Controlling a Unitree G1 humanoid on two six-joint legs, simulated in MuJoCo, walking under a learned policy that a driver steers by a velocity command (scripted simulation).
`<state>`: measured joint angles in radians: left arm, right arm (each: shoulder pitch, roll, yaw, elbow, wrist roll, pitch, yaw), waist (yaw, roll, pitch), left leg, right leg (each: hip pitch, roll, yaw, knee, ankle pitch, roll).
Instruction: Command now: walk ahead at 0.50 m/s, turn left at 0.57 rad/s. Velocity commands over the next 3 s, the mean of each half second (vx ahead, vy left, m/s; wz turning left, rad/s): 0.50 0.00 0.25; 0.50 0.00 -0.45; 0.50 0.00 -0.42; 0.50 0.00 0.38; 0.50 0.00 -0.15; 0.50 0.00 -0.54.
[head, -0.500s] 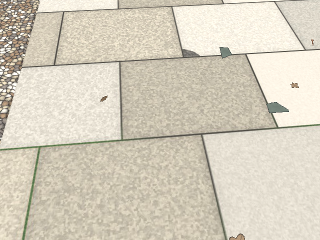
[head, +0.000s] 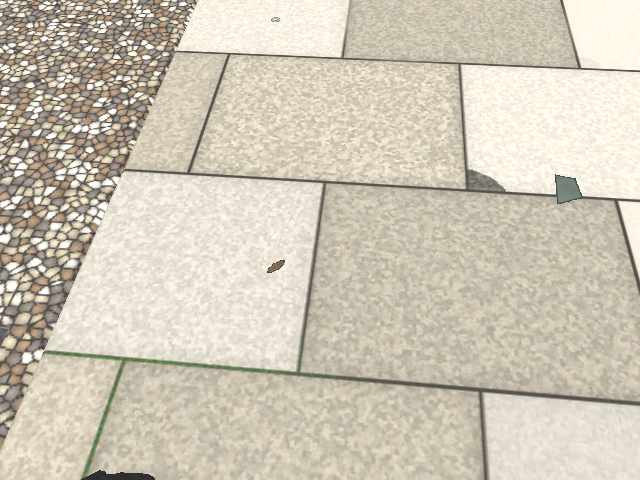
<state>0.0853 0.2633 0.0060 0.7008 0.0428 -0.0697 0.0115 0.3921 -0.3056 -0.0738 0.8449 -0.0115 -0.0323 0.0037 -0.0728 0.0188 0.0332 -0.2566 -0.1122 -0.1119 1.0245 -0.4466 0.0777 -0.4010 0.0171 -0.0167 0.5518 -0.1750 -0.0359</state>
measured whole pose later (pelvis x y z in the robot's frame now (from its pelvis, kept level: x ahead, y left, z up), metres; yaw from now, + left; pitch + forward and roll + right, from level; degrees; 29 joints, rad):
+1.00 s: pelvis +0.50 +0.02 -0.01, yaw -11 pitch +1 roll +0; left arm 0.09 0.25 0.06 0.77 0.03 -0.02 -0.04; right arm 0.37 -0.24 -0.04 0.91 -0.02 -0.05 -0.01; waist -0.03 0.01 0.06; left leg -0.13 0.09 0.17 1.02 -0.47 -0.01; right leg -0.46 0.06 -0.11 0.65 -0.21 -0.15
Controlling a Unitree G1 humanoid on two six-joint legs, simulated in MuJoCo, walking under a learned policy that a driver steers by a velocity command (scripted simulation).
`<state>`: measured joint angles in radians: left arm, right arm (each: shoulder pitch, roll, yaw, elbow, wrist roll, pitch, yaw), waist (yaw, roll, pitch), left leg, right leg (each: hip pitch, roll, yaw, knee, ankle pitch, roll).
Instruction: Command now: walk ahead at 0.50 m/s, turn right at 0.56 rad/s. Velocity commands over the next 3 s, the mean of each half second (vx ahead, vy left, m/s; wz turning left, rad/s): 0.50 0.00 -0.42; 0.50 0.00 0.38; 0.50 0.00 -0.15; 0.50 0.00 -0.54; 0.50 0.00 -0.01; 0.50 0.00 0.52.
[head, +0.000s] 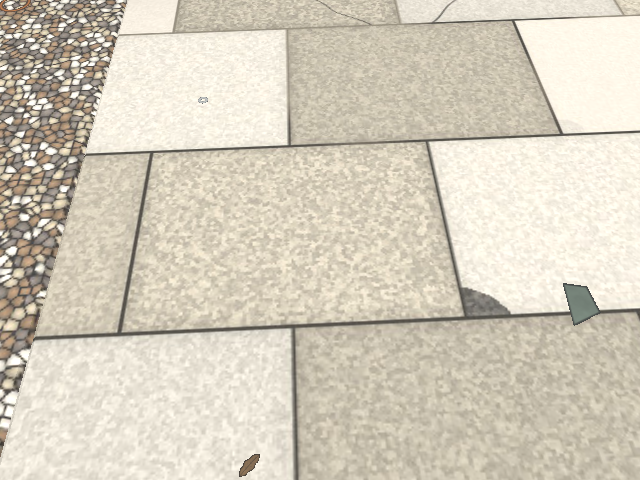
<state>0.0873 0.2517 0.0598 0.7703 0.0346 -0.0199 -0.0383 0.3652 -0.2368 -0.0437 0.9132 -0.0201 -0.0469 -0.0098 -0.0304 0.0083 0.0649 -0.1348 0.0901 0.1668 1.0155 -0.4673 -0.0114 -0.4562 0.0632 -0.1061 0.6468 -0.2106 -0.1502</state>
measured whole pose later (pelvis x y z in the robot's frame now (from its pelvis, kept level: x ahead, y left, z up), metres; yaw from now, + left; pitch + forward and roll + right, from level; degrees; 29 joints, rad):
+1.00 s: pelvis +0.55 -0.03 +0.02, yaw +3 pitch +2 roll +1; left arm 0.00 0.25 -0.01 0.70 0.03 -0.06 -0.02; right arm 0.48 -0.26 -0.07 0.89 -0.01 -0.04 0.00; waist -0.11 -0.02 0.03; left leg 0.00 -0.13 -0.23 0.38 -0.38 0.08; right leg -0.49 0.01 0.03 0.52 -0.11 0.01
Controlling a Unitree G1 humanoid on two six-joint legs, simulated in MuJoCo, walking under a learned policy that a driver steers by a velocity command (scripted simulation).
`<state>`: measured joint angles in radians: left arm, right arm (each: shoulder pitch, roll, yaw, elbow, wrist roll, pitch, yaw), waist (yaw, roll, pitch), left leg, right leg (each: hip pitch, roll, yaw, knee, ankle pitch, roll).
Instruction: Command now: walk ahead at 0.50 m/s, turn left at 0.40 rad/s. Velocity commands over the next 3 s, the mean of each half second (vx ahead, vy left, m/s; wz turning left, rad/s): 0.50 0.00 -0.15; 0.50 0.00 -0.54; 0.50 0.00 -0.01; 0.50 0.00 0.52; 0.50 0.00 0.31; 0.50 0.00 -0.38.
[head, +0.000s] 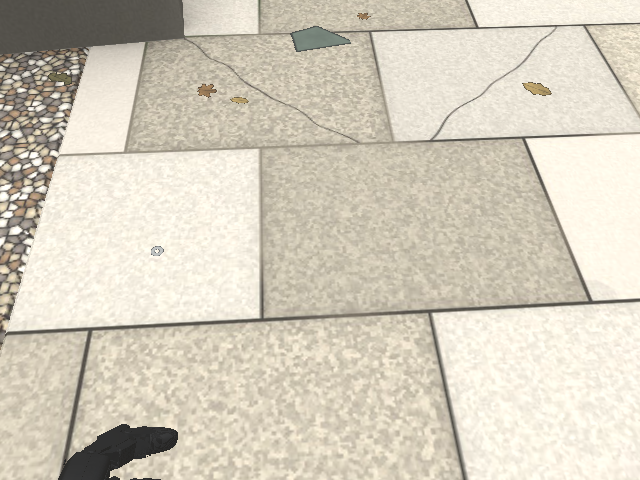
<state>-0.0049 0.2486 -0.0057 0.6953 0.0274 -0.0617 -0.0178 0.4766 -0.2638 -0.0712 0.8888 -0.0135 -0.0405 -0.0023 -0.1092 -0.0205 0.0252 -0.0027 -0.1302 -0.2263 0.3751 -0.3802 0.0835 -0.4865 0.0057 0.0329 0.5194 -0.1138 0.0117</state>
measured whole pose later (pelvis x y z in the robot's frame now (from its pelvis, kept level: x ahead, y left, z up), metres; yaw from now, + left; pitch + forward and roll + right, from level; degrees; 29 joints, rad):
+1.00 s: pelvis +0.48 -0.07 -0.01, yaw -25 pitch +2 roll +1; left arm 0.01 0.25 0.04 0.70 0.05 -0.01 -0.07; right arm 0.43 -0.25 -0.04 0.91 -0.02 -0.05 -0.02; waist -0.06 -0.01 0.06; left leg 0.05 0.08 0.29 0.51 -0.49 -0.03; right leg -0.48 0.03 -0.10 0.57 -0.17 -0.15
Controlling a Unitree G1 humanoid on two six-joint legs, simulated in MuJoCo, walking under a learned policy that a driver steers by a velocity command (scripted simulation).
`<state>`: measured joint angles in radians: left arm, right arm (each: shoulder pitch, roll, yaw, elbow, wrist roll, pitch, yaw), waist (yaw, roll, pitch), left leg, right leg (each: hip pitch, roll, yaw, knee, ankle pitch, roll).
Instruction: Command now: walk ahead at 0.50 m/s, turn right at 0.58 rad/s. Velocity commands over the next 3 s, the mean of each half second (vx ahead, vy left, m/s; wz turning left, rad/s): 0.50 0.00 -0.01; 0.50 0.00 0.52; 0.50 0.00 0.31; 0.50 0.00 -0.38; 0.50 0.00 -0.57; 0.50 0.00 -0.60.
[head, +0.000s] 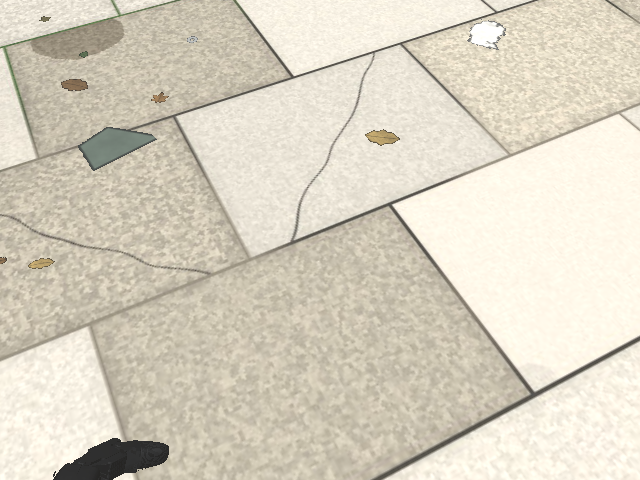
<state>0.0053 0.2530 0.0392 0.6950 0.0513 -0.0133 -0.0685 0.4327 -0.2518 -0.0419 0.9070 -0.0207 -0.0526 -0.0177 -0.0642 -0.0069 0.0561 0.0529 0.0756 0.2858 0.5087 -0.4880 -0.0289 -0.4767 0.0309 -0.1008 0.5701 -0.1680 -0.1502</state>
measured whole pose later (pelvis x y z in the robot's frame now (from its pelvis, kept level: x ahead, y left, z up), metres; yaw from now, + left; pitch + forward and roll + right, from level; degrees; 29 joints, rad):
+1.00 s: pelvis +0.56 +0.03 +0.02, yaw +20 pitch +2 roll +1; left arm 0.04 0.26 0.00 0.72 0.03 -0.04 -0.02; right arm 0.42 -0.29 -0.07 0.86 -0.01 -0.04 0.00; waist -0.09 -0.03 0.04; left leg -0.01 -0.14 -0.19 0.34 -0.34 0.11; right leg -0.58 -0.05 0.04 0.60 -0.07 0.04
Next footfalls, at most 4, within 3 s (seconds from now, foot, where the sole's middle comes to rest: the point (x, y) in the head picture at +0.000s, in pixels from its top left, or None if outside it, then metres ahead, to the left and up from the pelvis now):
0.56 left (287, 474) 0.45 0.07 -0.75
1.06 right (324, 321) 0.79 -0.02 -0.75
1.54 left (191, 294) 0.89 0.29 -0.75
2.06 right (233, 189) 1.22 0.20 -0.75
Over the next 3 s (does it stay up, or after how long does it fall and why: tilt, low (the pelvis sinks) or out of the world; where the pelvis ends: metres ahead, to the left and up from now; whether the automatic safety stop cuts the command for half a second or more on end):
stays up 1.55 0.26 0.02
